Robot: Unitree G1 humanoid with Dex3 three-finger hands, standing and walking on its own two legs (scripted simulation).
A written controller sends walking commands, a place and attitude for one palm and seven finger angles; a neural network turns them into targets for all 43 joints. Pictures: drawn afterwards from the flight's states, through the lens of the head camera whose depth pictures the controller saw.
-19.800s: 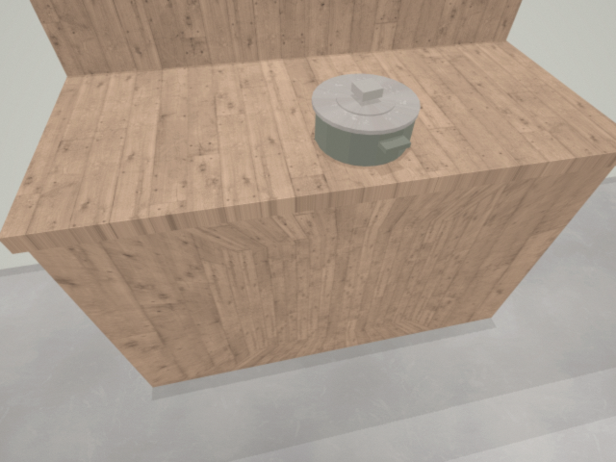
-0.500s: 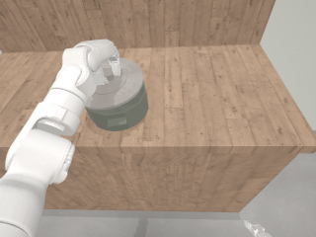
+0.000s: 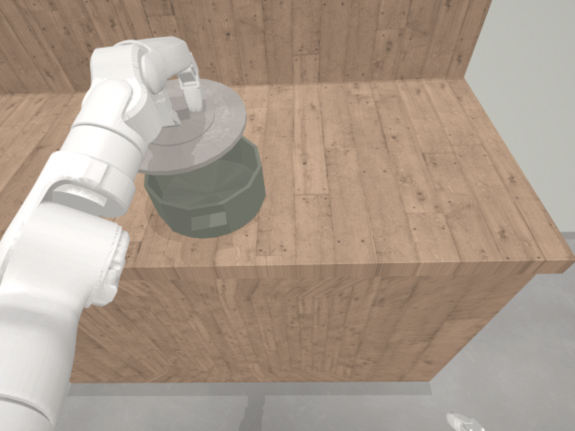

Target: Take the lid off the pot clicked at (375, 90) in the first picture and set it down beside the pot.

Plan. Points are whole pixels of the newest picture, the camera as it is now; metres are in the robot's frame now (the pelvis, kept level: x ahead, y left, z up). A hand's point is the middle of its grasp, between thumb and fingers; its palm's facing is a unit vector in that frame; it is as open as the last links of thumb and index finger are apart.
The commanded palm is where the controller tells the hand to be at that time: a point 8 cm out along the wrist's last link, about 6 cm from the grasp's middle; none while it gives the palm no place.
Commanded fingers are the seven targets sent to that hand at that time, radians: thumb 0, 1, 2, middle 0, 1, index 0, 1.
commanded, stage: lift the lid straight up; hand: left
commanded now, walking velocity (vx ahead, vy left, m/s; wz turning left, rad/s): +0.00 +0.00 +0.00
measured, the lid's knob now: (171, 107) +0.51 +0.15 +0.20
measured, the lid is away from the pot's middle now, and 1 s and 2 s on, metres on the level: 0.02 0.01 0.15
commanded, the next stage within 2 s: move the lid sideways beside the pot in 0.80 s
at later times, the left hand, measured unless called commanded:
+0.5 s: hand (158, 71) +0.48 +0.14 +0.27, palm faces -0.21 -0.04 -0.98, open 6.6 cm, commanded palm +0.46 +0.13 +0.34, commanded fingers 0.00 0.65 1.02 -0.73 -1.02 -0.90 -1.10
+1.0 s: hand (157, 60) +0.47 +0.13 +0.29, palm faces -0.20 -0.04 -0.98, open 6.6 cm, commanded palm +0.46 +0.14 +0.35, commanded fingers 0.00 0.65 1.02 -0.73 -1.02 -0.90 -1.10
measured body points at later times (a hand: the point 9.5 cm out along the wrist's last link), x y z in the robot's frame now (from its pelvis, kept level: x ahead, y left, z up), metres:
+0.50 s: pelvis +0.00 +0.00 +0.00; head +0.03 -0.03 +0.45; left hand +0.48 +0.14 +0.32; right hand +0.12 -0.25 -0.12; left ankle +0.03 +0.09 -0.74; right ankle -0.03 -0.13 -0.74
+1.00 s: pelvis +0.00 +0.00 +0.00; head +0.02 -0.03 +0.45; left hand +0.48 +0.13 +0.34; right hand +0.10 -0.26 -0.13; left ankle +0.03 +0.09 -0.74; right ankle -0.03 -0.13 -0.74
